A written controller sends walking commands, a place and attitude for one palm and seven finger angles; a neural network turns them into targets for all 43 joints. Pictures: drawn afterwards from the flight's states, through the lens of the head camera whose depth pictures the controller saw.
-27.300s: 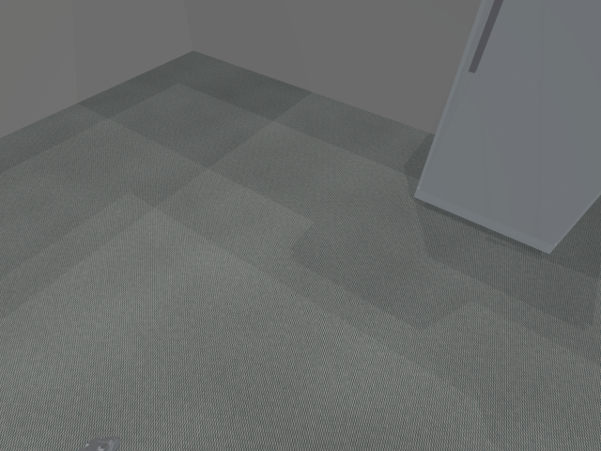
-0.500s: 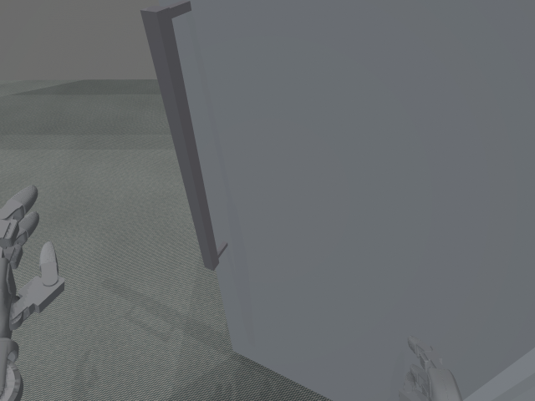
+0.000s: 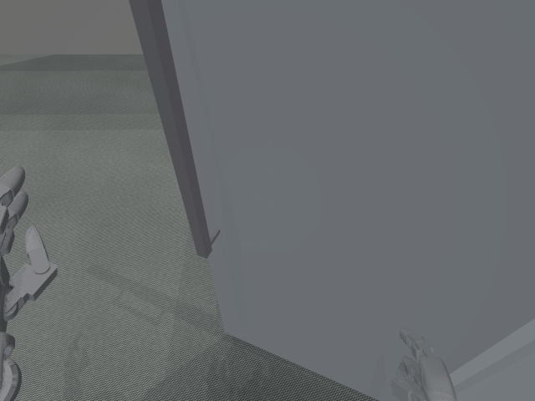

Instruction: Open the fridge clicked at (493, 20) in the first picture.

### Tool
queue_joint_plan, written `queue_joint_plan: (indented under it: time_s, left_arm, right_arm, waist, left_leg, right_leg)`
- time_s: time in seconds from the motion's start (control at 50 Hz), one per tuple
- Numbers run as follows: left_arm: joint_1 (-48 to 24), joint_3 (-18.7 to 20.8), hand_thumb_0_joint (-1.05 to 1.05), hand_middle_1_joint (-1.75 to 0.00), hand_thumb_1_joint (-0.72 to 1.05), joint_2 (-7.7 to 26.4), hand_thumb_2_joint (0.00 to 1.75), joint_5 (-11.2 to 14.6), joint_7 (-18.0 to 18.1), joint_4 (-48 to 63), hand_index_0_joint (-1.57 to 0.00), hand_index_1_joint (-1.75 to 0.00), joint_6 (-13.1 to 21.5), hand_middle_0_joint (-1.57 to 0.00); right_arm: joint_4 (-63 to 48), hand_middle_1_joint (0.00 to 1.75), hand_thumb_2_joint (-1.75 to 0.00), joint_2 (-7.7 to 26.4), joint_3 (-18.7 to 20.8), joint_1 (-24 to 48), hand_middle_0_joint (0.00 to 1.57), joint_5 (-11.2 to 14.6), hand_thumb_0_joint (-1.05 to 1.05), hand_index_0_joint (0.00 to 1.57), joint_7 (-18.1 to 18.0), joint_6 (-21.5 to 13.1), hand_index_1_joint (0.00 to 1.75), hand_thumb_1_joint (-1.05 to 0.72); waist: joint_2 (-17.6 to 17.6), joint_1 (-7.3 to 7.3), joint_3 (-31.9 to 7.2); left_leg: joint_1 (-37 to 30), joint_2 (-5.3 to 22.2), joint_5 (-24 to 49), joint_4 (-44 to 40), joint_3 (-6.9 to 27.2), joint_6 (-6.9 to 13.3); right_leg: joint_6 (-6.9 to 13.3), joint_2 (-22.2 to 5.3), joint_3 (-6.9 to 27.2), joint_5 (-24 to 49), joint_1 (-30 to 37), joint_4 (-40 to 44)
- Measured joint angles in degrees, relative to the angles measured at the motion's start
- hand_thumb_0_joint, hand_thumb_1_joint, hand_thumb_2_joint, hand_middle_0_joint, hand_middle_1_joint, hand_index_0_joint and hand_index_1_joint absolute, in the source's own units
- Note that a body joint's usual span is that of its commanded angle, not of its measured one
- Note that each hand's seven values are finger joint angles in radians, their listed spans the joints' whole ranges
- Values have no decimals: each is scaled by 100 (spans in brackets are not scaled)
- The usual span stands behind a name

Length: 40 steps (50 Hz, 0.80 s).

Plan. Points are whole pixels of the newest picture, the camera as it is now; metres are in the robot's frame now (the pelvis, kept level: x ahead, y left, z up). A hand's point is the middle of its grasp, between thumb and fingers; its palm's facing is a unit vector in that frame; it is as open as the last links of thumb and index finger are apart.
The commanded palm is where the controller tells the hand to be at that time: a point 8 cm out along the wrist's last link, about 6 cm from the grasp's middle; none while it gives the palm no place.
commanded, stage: step back with the hand held close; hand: left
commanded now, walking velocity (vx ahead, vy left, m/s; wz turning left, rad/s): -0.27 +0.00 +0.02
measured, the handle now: (192, 156) +0.41 +0.17 +0.16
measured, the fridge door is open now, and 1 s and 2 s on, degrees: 65 65 65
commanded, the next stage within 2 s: stop stepping back and stand still in 0.98 s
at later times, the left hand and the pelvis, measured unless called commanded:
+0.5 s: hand (2, 332) +0.14 +0.28 +0.16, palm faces +0.47 -0.79 -0.39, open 7.4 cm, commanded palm +0.07 +0.32 +0.18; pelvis -0.06 +0.02 -0.02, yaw +1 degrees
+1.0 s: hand out of the picture +0.06 +0.29 +0.17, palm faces +0.38 -0.83 -0.42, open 7.4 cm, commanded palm +0.00 +0.33 +0.18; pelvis -0.15 +0.04 -0.01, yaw -2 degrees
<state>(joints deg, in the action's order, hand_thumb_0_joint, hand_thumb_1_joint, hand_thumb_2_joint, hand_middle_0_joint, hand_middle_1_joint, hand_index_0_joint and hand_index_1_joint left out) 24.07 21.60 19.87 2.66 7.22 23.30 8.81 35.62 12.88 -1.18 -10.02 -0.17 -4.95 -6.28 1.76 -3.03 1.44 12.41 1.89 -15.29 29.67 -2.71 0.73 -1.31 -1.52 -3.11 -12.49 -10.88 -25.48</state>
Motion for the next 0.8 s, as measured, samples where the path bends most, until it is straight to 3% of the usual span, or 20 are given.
queue_joint_plan:
  time_s: [0.12, 0.24, 0.38, 0.48, 0.54, 0.58, 0.66, 0.72, 0.8]
  left_arm:
    - [545, 68, 1, -30, 89, 280, 90, -43, 32, 443, -21, -30, 97, -21]
    - [717, 336, 1, -30, 89, 548, 90, -41, 97, 745, -22, -30, 215, -21]
    - [477, 396, 1, -30, 89, 320, 90, -60, 164, 702, -22, -30, 335, -21]
    - [405, 248, 1, -30, 89, 173, 90, -61, 206, 701, -21, -30, 380, -21]
    - [378, 203, 1, -30, 89, 233, 90, -61, 236, 780, -21, -30, 374, -21]
    - [403, 254, 1, -30, 89, 289, 90, -87, 243, 833, -22, -30, 419, -21]
    - [315, 490, 1, -30, 88, 475, 90, -133, 219, 751, -22, -30, 572, -21]
    - [372, 613, 1, -30, 89, 479, 90, -65, 226, 812, -22, -30, 659, -21]
    - [353, 520, 1, -30, 89, 428, 90, 7, 180, 862, -21, -30, 673, -21]
  right_arm:
    - [-329, 30, -90, -80, 93, -44, 21, 45, 1, 20, -6, 241, 30, -90]
    - [-422, 30, -90, -186, 86, -237, 21, 46, 1, 20, -6, 144, 30, -90]
    - [-292, 30, -90, -228, -33, -322, 21, 64, 1, 20, 45, -10, 30, -90]
    - [-142, 30, -90, -195, -32, -274, 21, 32, 1, 20, 67, 26, 30, -90]
    - [-59, 30, -90, -148, -15, -218, 21, 24, 1, 20, 57, 64, 30, -90]
    - [-115, 30, -90, -112, 8, -236, 21, 29, 1, 20, 20, 39, 30, -90]
    - [-147, 30, -90, -222, 137, -336, 21, 40, 1, 20, 10, -164, 30, -90]
    - [-94, 30, -90, -284, 120, -370, 21, 33, 1, 20, 95, -295, 30, -90]
    - [-97, 30, -90, -282, 40, -267, 21, 17, 1, 20, 145, -375, 30, -90]
  waist:
    - [-284, 238, 152]
    - [-441, 220, 246]
    - [-227, 136, 258]
    - [-284, 196, 157]
    - [-424, 261, 226]
    - [-400, 287, 257]
    - [-258, 349, 269]
    - [-230, 237, 163]
    - [-173, 81, 104]
  left_leg:
    - [259, -133, 83, 36, -169, 131]
    - [514, -205, 67, 316, -183, 204]
    - [829, -98, 13, 771, -23, 168]
    - [1164, -169, -579, 1139, 52, 107]
    - [1174, -229, -234, 1064, -4, 150]
    - [1190, -170, 303, 975, -29, 280]
    - [1249, -81, 417, 818, 161, 335]
    - [1252, -1, 709, 415, 138, 300]
    - [1332, 64, 1063, 36, 16, 269]
  right_leg:
    - [-122, -141, 172, 41, -390, -219]
    - [-71, -224, 195, -44, -685, -611]
    - [-120, -137, 47, 12, -823, -792]
    - [-83, -186, 20, 79, -1057, -906]
    - [-121, -268, 52, 115, -1123, -1004]
    - [-82, -184, 107, -272, -1238, -1282]
    - [-3, 209, 289, -1162, -1245, -2608]
    - [26, 289, 173, -1467, -821, -2245]
    - [78, 289, 89, -1077, 45, -570]
